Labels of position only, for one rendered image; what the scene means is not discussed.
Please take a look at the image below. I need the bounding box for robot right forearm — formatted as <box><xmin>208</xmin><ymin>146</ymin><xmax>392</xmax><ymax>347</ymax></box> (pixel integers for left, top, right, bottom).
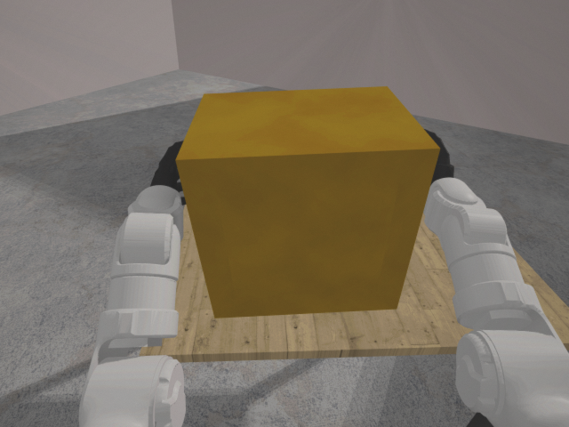
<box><xmin>423</xmin><ymin>178</ymin><xmax>569</xmax><ymax>356</ymax></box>

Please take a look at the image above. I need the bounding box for carton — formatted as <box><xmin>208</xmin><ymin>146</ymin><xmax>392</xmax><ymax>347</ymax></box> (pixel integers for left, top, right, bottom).
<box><xmin>175</xmin><ymin>86</ymin><xmax>440</xmax><ymax>318</ymax></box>

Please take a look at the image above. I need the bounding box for right robot upper arm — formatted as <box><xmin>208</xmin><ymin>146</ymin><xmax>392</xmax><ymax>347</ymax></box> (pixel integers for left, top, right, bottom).
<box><xmin>455</xmin><ymin>329</ymin><xmax>569</xmax><ymax>427</ymax></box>

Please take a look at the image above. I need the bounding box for robot left forearm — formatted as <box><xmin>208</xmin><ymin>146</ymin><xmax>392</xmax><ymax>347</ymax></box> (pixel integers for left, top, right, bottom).
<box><xmin>79</xmin><ymin>185</ymin><xmax>183</xmax><ymax>427</ymax></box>

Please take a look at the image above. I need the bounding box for table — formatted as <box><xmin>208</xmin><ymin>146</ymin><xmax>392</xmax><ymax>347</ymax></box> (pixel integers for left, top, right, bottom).
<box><xmin>140</xmin><ymin>205</ymin><xmax>569</xmax><ymax>427</ymax></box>

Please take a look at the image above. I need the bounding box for robot right hand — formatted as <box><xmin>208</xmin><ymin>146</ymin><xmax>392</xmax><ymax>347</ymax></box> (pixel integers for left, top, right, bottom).
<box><xmin>424</xmin><ymin>129</ymin><xmax>454</xmax><ymax>186</ymax></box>

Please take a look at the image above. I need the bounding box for robot left hand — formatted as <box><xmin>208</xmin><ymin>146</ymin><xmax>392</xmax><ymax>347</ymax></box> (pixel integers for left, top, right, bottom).
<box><xmin>150</xmin><ymin>141</ymin><xmax>186</xmax><ymax>205</ymax></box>

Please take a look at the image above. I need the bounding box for left robot upper arm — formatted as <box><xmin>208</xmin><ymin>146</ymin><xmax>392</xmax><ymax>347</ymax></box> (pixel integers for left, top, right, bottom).
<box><xmin>81</xmin><ymin>355</ymin><xmax>186</xmax><ymax>427</ymax></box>

